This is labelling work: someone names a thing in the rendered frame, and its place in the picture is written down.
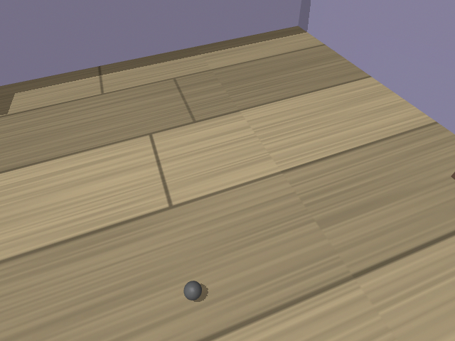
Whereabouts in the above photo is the ball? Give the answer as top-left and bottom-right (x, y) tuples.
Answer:
(184, 281), (202, 301)

